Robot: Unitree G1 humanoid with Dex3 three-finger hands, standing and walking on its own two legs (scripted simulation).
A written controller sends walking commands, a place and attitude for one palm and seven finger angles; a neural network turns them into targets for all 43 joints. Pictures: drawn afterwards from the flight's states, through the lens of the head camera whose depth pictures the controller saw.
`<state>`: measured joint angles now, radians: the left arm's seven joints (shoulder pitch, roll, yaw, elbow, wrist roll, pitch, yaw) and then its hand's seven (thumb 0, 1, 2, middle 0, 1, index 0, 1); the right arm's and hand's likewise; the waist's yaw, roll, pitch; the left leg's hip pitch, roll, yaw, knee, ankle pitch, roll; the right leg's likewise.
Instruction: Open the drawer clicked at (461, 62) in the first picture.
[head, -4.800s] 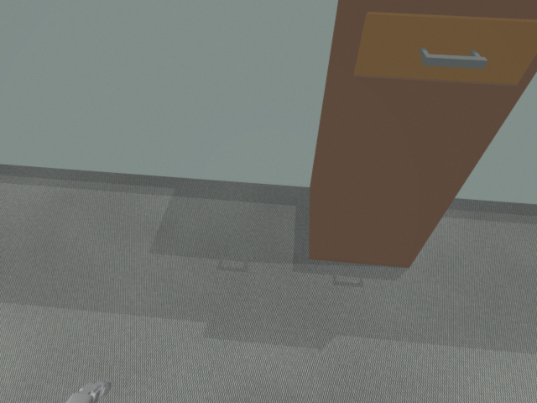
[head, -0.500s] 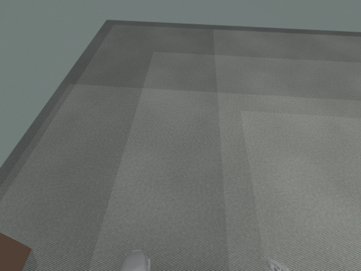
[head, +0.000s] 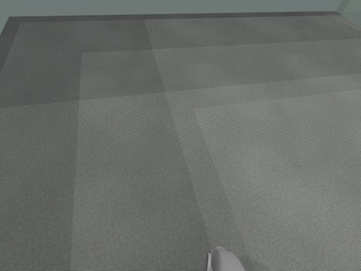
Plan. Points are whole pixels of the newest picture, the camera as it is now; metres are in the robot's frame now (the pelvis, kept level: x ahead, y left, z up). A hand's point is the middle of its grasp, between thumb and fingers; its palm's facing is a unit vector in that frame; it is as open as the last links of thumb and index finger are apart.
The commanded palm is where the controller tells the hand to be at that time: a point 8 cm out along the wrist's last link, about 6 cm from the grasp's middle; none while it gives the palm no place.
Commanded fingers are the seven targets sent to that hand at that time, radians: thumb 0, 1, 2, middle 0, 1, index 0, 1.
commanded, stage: walk to a spot facing it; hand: left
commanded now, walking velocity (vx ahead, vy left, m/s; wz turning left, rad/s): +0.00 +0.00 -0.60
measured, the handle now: out of the picture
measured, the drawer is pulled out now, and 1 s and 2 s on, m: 0.00 0.00 0.00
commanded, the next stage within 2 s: turn to face it in 1.90 s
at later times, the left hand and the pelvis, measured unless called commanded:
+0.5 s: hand (124, 225) +0.25 +0.16 -0.17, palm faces -0.23 -0.94 -0.24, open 7.4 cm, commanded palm none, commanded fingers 0.00 0.90 0.90 -0.20 -0.30 -0.20 -0.30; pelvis +0.10 +0.00 -0.01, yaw -17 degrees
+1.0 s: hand (123, 209) +0.29 +0.17 -0.17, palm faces -0.54 -0.81 -0.22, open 7.4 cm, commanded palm none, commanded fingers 0.00 0.90 0.90 -0.20 -0.30 -0.20 -0.30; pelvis +0.12 +0.04 +0.00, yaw -36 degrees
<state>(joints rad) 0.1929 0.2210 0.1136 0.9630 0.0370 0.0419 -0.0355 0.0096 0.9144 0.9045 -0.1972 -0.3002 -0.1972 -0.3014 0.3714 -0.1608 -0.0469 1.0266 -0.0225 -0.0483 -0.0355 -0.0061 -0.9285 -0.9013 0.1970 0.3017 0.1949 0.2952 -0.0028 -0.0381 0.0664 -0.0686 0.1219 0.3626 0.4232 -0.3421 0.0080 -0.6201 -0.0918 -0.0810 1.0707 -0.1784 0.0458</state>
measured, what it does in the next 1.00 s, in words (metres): walks ahead, turning right: right foot, then left foot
